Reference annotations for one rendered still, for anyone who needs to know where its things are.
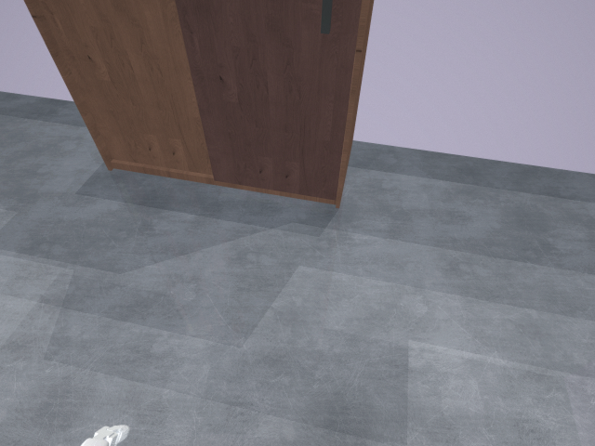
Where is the robot left hand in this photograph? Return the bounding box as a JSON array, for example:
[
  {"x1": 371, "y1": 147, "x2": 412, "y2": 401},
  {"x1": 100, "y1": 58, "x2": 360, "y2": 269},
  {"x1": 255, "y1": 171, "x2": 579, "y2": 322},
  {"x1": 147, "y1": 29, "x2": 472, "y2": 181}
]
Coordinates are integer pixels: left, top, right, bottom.
[{"x1": 81, "y1": 425, "x2": 129, "y2": 446}]

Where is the wardrobe door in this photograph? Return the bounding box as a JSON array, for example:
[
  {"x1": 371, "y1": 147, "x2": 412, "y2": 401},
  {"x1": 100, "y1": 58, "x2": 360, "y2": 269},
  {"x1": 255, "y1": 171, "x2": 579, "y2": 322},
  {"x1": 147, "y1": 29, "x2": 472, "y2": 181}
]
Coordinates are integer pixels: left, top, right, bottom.
[
  {"x1": 37, "y1": 0, "x2": 213, "y2": 175},
  {"x1": 175, "y1": 0, "x2": 362, "y2": 200}
]

